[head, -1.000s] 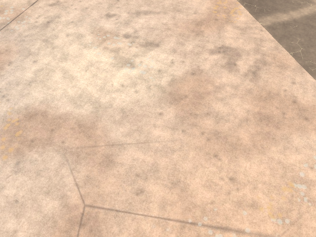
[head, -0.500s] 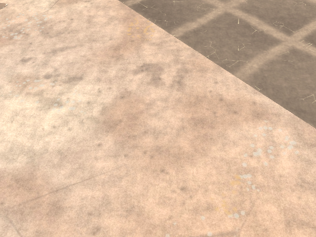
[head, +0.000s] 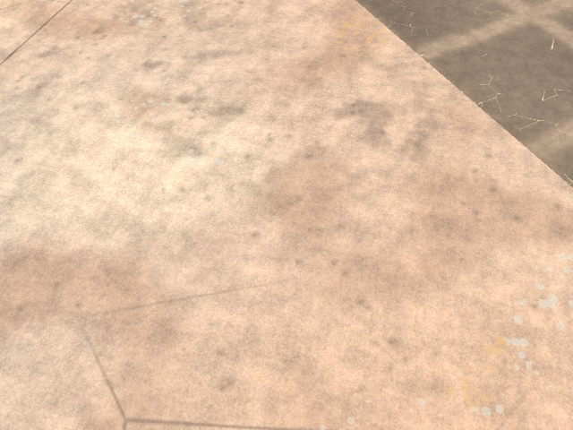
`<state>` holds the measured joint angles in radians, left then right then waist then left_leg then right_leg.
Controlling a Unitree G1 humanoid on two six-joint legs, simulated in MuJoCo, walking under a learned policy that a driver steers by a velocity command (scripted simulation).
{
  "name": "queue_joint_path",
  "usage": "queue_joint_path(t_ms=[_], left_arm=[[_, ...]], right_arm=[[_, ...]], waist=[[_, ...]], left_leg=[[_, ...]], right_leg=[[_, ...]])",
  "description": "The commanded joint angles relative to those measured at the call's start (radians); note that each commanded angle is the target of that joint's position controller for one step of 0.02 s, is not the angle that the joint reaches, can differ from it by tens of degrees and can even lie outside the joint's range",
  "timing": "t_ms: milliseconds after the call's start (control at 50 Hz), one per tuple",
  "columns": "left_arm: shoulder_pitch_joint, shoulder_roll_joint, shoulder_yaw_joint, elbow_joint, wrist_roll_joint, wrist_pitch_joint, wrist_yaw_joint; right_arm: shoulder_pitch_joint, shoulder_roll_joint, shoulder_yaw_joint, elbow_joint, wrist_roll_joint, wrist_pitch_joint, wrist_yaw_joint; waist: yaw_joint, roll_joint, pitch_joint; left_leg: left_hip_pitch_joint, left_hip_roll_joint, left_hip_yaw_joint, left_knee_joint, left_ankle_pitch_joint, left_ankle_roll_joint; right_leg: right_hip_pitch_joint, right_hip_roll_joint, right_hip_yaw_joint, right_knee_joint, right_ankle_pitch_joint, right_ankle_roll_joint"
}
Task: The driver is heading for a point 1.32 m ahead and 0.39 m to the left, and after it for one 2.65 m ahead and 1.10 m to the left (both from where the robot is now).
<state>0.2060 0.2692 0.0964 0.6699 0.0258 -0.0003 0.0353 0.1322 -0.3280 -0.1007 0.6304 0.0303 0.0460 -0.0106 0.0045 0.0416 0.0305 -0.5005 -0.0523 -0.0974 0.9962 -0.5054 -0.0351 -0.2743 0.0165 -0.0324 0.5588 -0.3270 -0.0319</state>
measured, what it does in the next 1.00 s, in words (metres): walks ahead, turning left: left foot, then right foot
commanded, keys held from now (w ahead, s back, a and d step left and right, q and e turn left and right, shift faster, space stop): q+shift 0.18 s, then w+q+shift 0.46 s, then w+e+shift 0.36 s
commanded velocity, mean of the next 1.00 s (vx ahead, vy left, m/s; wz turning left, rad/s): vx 0.59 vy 0.00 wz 0.58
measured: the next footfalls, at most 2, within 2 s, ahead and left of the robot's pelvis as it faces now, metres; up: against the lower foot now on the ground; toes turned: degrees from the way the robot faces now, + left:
left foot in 0.32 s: +0.00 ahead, +0.15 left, +0.00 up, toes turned +24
right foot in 0.74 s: +0.44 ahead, +0.19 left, +0.00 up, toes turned +40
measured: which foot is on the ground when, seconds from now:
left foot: up 0.00-0.30, down 0.32-0.76, up 0.78-1.00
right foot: down 0.00-0.32, up 0.34-0.72, down 0.74-1.00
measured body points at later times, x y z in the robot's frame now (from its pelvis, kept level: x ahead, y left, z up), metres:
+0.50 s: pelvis +0.08 +0.10 +0.01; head +0.08 +0.14 +0.46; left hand +0.13 +0.42 -0.09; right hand +0.22 -0.15 -0.09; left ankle -0.04 +0.13 -0.73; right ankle +0.16 -0.04 -0.65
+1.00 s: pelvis +0.41 +0.29 +0.01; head +0.43 +0.30 +0.46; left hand +0.19 +0.47 -0.11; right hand +0.74 +0.25 -0.05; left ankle +0.42 +0.47 -0.68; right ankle +0.41 +0.16 -0.73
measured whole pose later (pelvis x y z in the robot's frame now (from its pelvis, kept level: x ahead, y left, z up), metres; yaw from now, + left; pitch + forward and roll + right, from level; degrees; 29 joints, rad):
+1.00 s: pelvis +0.41 +0.29 +0.01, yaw +33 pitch +2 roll -2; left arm 0.55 0.29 0.06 0.90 0.02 -0.06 -0.01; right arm 0.03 -0.28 0.02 0.61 -0.06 -0.07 0.05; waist 0.09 0.04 -0.01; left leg -0.63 0.06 -0.05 0.86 -0.21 0.00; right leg -0.09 0.11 0.10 0.35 -0.29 -0.07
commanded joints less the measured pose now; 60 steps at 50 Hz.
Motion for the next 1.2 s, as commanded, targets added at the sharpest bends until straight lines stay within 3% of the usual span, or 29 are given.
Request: queue_joint_path(t_ms=[20,180,240,300,320,340,360,380,400,420,440,520,640,700,720,740,760,780,800,840,920,980,1060,1100,1120,1140,1160,1180,1200], left_arm=[[-0.087,0.121,0.022,-0.097,-0.013,-0.019,0.018],[-0.044,0.203,0.050,-0.069,-0.017,0.001,0.014],[-0.007,0.223,0.060,-0.045,-0.047,-0.026,-0.017],[-0.067,0.187,0.050,-0.034,-0.056,-0.036,-0.027],[-0.088,0.128,0.031,-0.040,-0.041,-0.039,-0.030],[-0.192,0.048,0.007,-0.125,-0.021,-0.054,-0.026],[-0.284,0.073,0.000,-0.196,-0.046,-0.097,-0.030],[-0.321,0.127,0.006,-0.210,-0.078,-0.130,-0.047],[-0.269,0.146,0.010,-0.187,-0.070,-0.150,-0.056],[-0.197,0.146,-0.002,-0.115,0.066,-0.103,-0.074],[-0.145,0.133,-0.004,-0.101,0.080,-0.078,-0.083],[-0.201,0.116,-0.028,-0.105,0.029,-0.023,-0.090],[-0.370,0.109,-0.051,-0.160,0.004,-0.039,-0.092],[-0.144,0.146,-0.032,-0.085,0.009,-0.051,-0.070],[0.050,0.176,-0.014,-0.028,0.005,-0.050,-0.050],[0.267,0.219,0.004,0.023,0.012,-0.053,-0.030],[0.397,0.338,0.031,0.050,0.042,-0.059,-0.023],[0.315,0.306,0.020,0.070,0.022,-0.061,-0.044],[0.156,0.224,0.009,0.052,0.014,-0.060,-0.053],[0.139,0.146,-0.007,0.065,0.001,-0.066,-0.059],[0.198,0.130,-0.021,0.135,-0.011,-0.086,-0.048],[0.162,0.175,-0.001,0.112,-0.011,-0.092,-0.041],[0.230,0.222,0.021,0.134,-0.029,-0.087,-0.055],[0.264,0.238,0.028,0.151,-0.041,-0.075,-0.051],[0.213,0.158,0.004,0.093,-0.105,-0.080,-0.036],[0.228,0.049,-0.032,0.072,-0.052,-0.076,-0.027],[0.390,0.033,-0.043,0.044,-0.069,-0.073,-0.016],[0.349,0.120,-0.024,0.034,-0.081,-0.060,-0.006],[0.250,0.148,-0.012,0.015,-0.083,-0.046,0.000]], right_arm=[[-0.002,-0.079,-0.028,-0.062,0.005,0.006,0.006],[-0.082,-0.038,-0.004,-0.129,-0.001,0.024,0.045],[-0.079,-0.065,-0.013,-0.130,0.014,0.033,0.052],[0.100,-0.079,-0.030,-0.039,0.015,0.013,0.052],[0.290,-0.132,-0.060,0.036,0.023,0.003,0.041],[0.416,-0.283,-0.092,0.053,0.015,-0.024,0.034],[0.370,-0.260,-0.072,-0.003,0.003,-0.080,0.052],[0.317,-0.185,-0.044,-0.004,-0.002,-0.108,0.052],[0.297,-0.139,-0.025,-0.005,-0.002,-0.120,0.048],[0.233,-0.168,-0.029,0.007,-0.078,-0.077,0.030],[0.203,-0.148,-0.019,-0.004,-0.069,-0.071,0.022],[0.275,-0.133,-0.006,0.044,-0.043,-0.094,0.030],[0.328,-0.173,-0.018,0.083,-0.036,-0.106,0.013],[0.308,-0.180,-0.008,0.120,-0.038,-0.123,0.011],[0.299,-0.193,-0.011,0.134,-0.049,-0.121,0.014],[0.275,-0.165,-0.003,0.132,-0.063,-0.124,0.013],[0.299,-0.027,0.031,0.077,-0.036,-0.136,0.020],[0.314,-0.006,0.048,0.066,-0.039,-0.150,0.035],[0.244,-0.044,0.046,0.067,-0.054,-0.143,0.034],[0.119,-0.078,0.051,0.047,-0.088,-0.143,0.041],[0.012,-0.034,0.088,-0.031,-0.113,-0.117,0.052],[-0.135,-0.027,0.115,-0.093,-0.086,-0.124,0.072],[-0.142,-0.046,0.106,-0.080,-0.072,-0.133,0.054],[-0.011,-0.080,0.083,-0.039,-0.084,-0.143,0.025],[0.102,-0.125,0.043,-0.052,-0.019,-0.170,-0.001],[0.262,-0.198,0.028,-0.013,-0.019,-0.161,-0.018],[0.261,-0.228,0.022,-0.024,-0.048,-0.142,-0.012],[0.194,-0.161,0.024,-0.039,-0.048,-0.128,-0.013],[0.134,-0.088,0.037,-0.046,-0.049,-0.121,-0.019]], waist=[[-0.026,-0.114,-0.073],[0.033,-0.182,-0.102],[0.040,-0.200,-0.105],[-0.064,-0.126,-0.074],[-0.142,0.010,-0.103],[-0.174,0.300,-0.035],[-0.179,0.207,-0.067],[-0.155,0.140,0.003],[-0.110,0.096,0.019],[-0.063,-0.012,0.055],[-0.033,0.014,0.055],[-0.043,0.021,0.067],[-0.100,0.084,0.069],[-0.002,0.088,-0.045],[0.095,0.058,-0.149],[0.203,0.037,-0.239],[0.195,-0.281,-0.354],[0.115,-0.395,-0.303],[0.053,-0.239,-0.116],[0.037,-0.064,-0.043],[-0.021,-0.131,0.065],[-0.011,-0.124,0.094],[0.015,-0.086,0.042],[-0.040,-0.050,-0.070],[-0.139,-0.043,-0.178],[-0.155,0.116,-0.358],[-0.072,0.322,-0.497],[-0.073,0.222,-0.416],[-0.077,0.148,-0.270]], left_leg=[[-0.214,0.100,0.019,0.229,0.039,-0.049],[-0.026,0.128,0.163,-0.134,0.131,-0.041],[0.071,0.124,0.204,-0.218,0.091,0.015],[0.338,0.056,0.296,-0.391,0.096,0.099],[0.572,0.045,0.216,-0.458,0.047,0.165],[0.751,0.285,-0.383,-0.613,-0.103,0.343],[0.763,0.410,-0.798,-0.829,-0.351,0.478],[0.735,0.438,-0.739,-0.862,-0.325,0.458],[0.694,0.405,-0.641,-0.841,-0.246,0.422],[0.554,0.315,-0.424,-0.815,-0.079,0.321],[0.459,0.237,-0.337,-0.831,0.000,0.289],[0.364,0.163,-0.259,-0.865,0.162,0.299],[0.403,0.186,-0.310,-0.822,0.410,0.275],[0.467,0.203,-0.215,-0.665,0.969,0.215],[0.459,0.160,-0.143,-0.423,1.144,0.193],[0.278,0.112,-0.106,-0.109,1.028,0.179],[-0.012,-0.045,-0.041,0.321,0.470,0.130],[-0.179,-0.121,-0.124,0.400,0.077,0.148],[-0.264,-0.020,-0.077,0.439,0.164,0.158],[-0.196,0.069,-0.029,0.307,0.232,0.140],[-0.186,0.132,0.002,0.082,0.186,0.052],[-0.012,0.119,0.058,-0.234,0.352,0.009],[0.215,0.031,0.108,-0.412,0.502,0.009],[0.388,-0.010,0.118,-0.520,0.510,0.031],[0.652,0.110,-0.033,-0.541,0.619,0.064],[0.895,0.351,-0.190,-0.444,0.789,0.106],[0.999,0.605,-0.565,-0.494,0.860,0.264],[0.905,0.552,-0.563,-0.541,0.782,0.278],[0.775,0.494,-0.348,-0.547,0.850,0.246]], right_leg=[[0.197,-0.327,0.224,-0.189,0.580,-0.179],[0.207,-0.339,-0.024,-0.189,0.543,-0.163],[0.167,-0.376,-0.016,-0.274,-0.028,-0.132],[0.021,-0.330,-0.114,-0.156,-0.245,-0.067],[-0.129,-0.246,-0.206,0.152,-0.154,-0.021],[-0.603,-0.088,-0.201,0.652,-0.312,0.069],[-0.838,0.004,0.086,0.791,-0.281,0.060],[-0.890,-0.050,0.133,0.798,-0.197,0.033],[-0.845,-0.073,0.139,0.747,-0.111,0.013],[-0.716,-0.131,0.082,0.657,0.013,0.041],[-0.593,-0.121,0.060,0.590,0.060,0.065],[-0.503,-0.087,0.016,0.442,0.143,0.120],[-0.336,-0.034,0.026,0.080,0.243,0.096],[-0.025,0.028,-0.045,0.028,0.183,0.017],[0.173,0.066,-0.085,0.020,0.112,-0.013],[0.434,-0.022,-0.002,0.061,0.002,-0.043],[0.613,-0.273,0.526,-0.108,-0.549,-0.144],[0.564,-0.342,1.017,-0.377,-0.629,-0.192],[0.438,-0.332,0.913,-0.343,-0.567,-0.219],[0.229,-0.250,0.669,-0.326,-0.320,-0.217],[0.026,-0.158,0.517,-0.399,-0.137,-0.244],[-0.129,-0.107,0.414,-0.473,-0.027,-0.219],[-0.036,-0.103,0.375,-0.344,0.513,-0.140],[0.052,-0.032,0.325,-0.048,0.806,-0.066],[-0.102,-0.010,0.385,0.156,0.627,-0.014],[-0.227,0.074,0.263,0.454,-0.096,0.024],[-0.400,0.098,0.199,0.746,-0.355,0.060],[-0.479,0.005,0.188,0.841,-0.259,0.085],[-0.512,-0.033,0.137,0.835,-0.187,0.096]])
Keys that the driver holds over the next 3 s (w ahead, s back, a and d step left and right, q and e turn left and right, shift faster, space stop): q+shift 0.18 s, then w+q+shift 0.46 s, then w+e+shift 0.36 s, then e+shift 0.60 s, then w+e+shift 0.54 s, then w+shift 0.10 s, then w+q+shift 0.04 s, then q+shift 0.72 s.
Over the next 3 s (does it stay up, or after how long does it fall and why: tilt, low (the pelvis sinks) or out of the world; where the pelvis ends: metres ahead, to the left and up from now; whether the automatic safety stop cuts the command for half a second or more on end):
stays up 1.27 0.23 0.00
